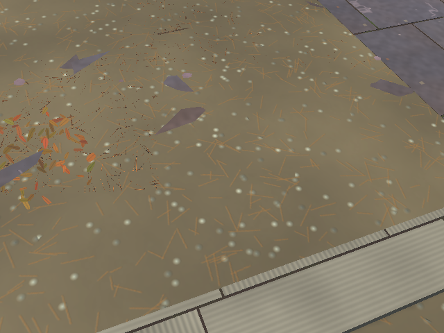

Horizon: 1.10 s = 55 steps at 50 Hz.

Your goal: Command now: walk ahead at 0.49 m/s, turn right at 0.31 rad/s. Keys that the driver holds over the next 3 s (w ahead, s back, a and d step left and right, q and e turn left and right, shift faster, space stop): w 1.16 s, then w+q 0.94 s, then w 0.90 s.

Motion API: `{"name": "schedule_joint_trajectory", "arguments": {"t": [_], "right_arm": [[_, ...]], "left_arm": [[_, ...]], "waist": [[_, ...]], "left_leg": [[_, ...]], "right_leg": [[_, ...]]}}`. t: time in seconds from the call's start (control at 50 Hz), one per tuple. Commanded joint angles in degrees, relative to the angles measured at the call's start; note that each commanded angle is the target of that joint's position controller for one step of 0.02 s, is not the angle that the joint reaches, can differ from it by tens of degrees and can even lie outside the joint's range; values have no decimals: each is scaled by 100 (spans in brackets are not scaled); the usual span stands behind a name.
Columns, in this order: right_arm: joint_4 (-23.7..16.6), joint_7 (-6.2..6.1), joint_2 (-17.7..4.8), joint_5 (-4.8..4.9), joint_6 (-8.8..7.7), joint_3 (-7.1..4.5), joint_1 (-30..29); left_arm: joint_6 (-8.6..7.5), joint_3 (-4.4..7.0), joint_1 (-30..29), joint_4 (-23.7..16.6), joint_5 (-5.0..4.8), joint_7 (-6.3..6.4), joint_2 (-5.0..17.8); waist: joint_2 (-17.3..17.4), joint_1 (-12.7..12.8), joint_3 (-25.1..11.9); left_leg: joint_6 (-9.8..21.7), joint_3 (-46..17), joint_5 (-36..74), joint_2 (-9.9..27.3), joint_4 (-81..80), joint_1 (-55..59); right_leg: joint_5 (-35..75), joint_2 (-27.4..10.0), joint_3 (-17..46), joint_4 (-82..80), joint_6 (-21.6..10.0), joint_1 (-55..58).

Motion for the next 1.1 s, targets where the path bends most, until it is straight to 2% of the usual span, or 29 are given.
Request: {"name": "schedule_joint_trajectory", "arguments": {"t": [0.02,0.08,0.14,0.18,0.2,0.22,0.24,0.26,0.28,0.3,0.34,0.36,0.4,0.46,0.52,0.58,0.66,0.7,0.72,0.74,0.76,0.78,0.8,0.82,0.86,0.9,0.94,0.98,1.1], "right_arm": [[-286,-15,-841,62,-46,-133,-216],[-159,-17,-941,124,32,-113,141],[-48,-12,-1062,171,134,-115,398],[-20,-33,-1177,191,208,-131,355],[-10,-54,-1246,214,241,-145,307],[-22,-78,-1229,231,264,-127,241],[-149,-88,-1092,149,219,-65,157],[-358,-24,-241,-24,88,180,682],[-201,31,-663,139,-62,104,661],[-389,47,-904,293,-101,6,174],[-512,8,-725,176,-83,32,-373],[-509,3,-698,135,-10,2,-289],[-435,13,-415,147,154,38,28],[-631,-45,-269,103,297,81,-356],[-942,-33,-160,-18,258,168,-1082],[-1160,33,-36,32,161,242,-1756],[-1419,156,-142,139,101,224,-2206],[-1398,197,-360,134,73,112,-1780],[-1246,185,-538,98,71,2,-1175],[-981,150,-896,80,72,-159,-201],[-864,109,-1491,-57,87,-322,529],[-764,87,-1466,-18,116,-307,971],[-794,59,-1082,-27,72,-156,511],[-818,61,-833,24,79,-89,78],[-781,126,-496,-13,61,5,-520],[-663,178,-304,-41,-4,21,-568],[-536,124,-411,2,-40,-26,-392],[-446,55,-561,-5,-47,-66,-180],[-316,-71,-916,74,60,-164,126]], "left_arm": [[-121,-67,-523,-602,33,-57,0],[-137,-150,-1053,-741,6,-164,-149],[-146,-146,-1450,-924,-47,-253,-85],[-162,-78,-1284,-940,-21,-284,82],[-167,15,-816,-828,20,-272,245],[-159,146,76,-550,42,-239,462],[-113,281,1081,-288,74,-147,803],[-70,359,1368,-201,157,-71,1450],[-68,279,1656,-162,145,-75,1054],[-83,187,1253,-118,134,-87,816],[-100,57,517,-114,114,-134,437],[-141,10,311,-119,152,-159,290],[-190,9,283,55,128,-181,266],[-208,-4,400,364,101,-145,272],[-121,-26,674,556,151,-23,306],[-139,-2,1035,701,125,26,495],[-51,10,1406,932,10,15,603],[-8,1,1314,968,43,27,633],[0,-13,1167,951,58,45,640],[-11,-57,1082,893,75,84,529],[-87,-197,1690,742,49,81,18],[-229,-232,1470,767,163,20,-51],[-307,-60,1188,757,-10,-71,368],[-315,-53,735,625,-73,-92,424],[-269,-15,431,488,-21,-23,340],[-137,-30,720,595,-52,4,106],[-47,-43,630,626,-11,49,32],[-31,-33,220,533,59,55,57],[-134,-78,-880,325,12,-30,-25]], "waist": [[855,115,282],[876,-102,400],[924,-146,579],[1054,115,443],[1102,441,100],[1024,921,-424],[770,1338,-1121],[-955,865,-1747],[-784,1151,-2396],[-504,1051,-1329],[117,671,-354],[39,449,-176],[-159,197,-83],[-41,118,287],[155,286,417],[76,578,356],[-165,698,457],[-435,372,176],[-474,0,-205],[-265,-409,-817],[1053,-297,-1807],[1999,-492,-2308],[1574,-308,-1583],[1097,-162,-774],[679,277,1],[885,528,-9],[797,542,73],[695,448,145],[771,88,315]], "left_leg": [[837,-757,2012,1319,-667,211],[801,-611,1931,1355,-600,312],[779,-685,2163,1596,-469,674],[700,-621,3490,1690,-18,890],[621,-466,4552,1606,597,936],[489,-224,5120,1391,1612,651],[273,-107,3785,1174,3071,-638],[-80,-74,-1058,179,5266,-2954],[-84,-1053,-1917,126,6276,-3536],[-91,-926,-1557,402,6548,-4087],[-108,-697,-783,787,6110,-3886],[-117,-744,-556,913,5941,-3566],[-174,-684,-540,917,6388,-3460],[-280,-661,-240,1035,6644,-4283],[-379,-470,597,1061,5493,-4434],[-286,-261,1098,850,3995,-3842],[-31,-33,488,552,2875,-3677],[190,139,180,246,2492,-2879],[316,314,210,-18,2258,-1980],[513,9,541,115,2161,-540],[1329,-2561,-546,1628,1626,1650],[1696,-5010,-1417,2252,85,2243],[1513,-4846,-2032,2329,-25,1768],[1328,-3946,-1975,2214,-18,841],[1046,-2557,-854,1638,-351,-490],[991,-1825,-204,1300,-561,-804],[1070,-1370,293,1201,-736,-792],[1135,-1262,664,1291,-871,-564],[1021,-866,742,1358,-1012,-109]], "right_leg": [[697,-97,-233,-940,35,-350],[941,-42,-607,-1699,15,19],[450,98,-773,-2211,-130,193],[37,303,-880,-2535,-354,757],[68,493,-990,-2777,-498,1518],[491,627,-1076,-3148,-685,2792],[822,-67,-299,-2942,-931,4675],[888,-1793,2506,-3207,-1697,6517],[250,-2119,3788,-3852,-2078,6559],[271,-1850,2865,-3958,-1840,5845],[594,-1236,1569,-4264,-1482,4222],[759,-1061,1284,-4498,-1424,3659],[802,-1012,1035,-4845,-1509,3157],[540,-914,569,-5016,-1440,2793],[679,-666,131,-5095,-1362,2633],[1218,-732,-67,-5223,-1273,2885],[1523,-1103,-5,-5111,-1164,3982],[2875,-1146,-80,-4585,-994,4247],[3975,-930,-314,-3841,-841,4182],[4264,-620,-593,-2582,-626,3644],[2384,104,-847,-319,-193,1527],[-1866,775,-75,995,-119,483],[-1822,526,409,2149,-170,-338],[-1446,178,107,2250,-279,-600],[-588,-258,-112,1754,-349,-124],[-346,-348,-102,1417,-317,407],[-296,-361,-234,839,-186,411],[72,-429,-270,305,-55,87],[1056,-300,-470,-1815,139,140]]}}
Next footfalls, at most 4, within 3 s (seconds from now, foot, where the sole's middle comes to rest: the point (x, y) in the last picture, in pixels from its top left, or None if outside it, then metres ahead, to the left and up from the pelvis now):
0.24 right None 0.28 -0.15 -0.78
0.74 left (178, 305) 0.58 0.08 -0.74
1.30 right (258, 231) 0.83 -0.19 -0.74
1.84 left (176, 173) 1.09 0.09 -0.74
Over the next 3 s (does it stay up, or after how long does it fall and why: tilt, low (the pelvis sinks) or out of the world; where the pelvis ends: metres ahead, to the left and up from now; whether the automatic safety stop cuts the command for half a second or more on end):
stays up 1.53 0.26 0.03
